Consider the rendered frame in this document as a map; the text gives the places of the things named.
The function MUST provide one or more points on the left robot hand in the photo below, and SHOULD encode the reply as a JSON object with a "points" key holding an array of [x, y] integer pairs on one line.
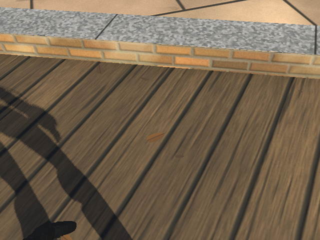
{"points": [[51, 231]]}

